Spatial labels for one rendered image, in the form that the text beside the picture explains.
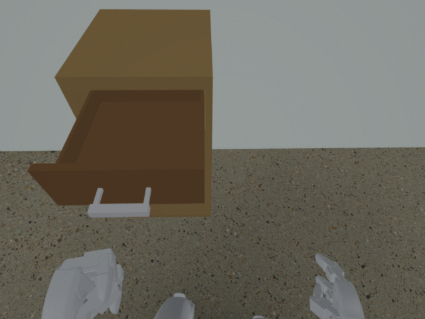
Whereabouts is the left robot hand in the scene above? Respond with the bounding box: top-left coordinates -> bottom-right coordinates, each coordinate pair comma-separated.
41,249 -> 124,319

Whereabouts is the right robot hand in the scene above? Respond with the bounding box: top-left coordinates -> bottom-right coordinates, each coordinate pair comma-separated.
309,253 -> 365,319

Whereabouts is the handle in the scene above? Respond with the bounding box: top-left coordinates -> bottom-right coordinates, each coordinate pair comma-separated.
87,187 -> 151,218

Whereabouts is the left robot thigh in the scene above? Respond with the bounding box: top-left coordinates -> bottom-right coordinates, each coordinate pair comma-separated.
154,297 -> 195,319

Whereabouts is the cabinet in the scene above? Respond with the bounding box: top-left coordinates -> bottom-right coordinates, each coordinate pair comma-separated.
55,9 -> 213,218

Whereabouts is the drawer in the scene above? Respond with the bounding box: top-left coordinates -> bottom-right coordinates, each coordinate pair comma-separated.
28,90 -> 205,205

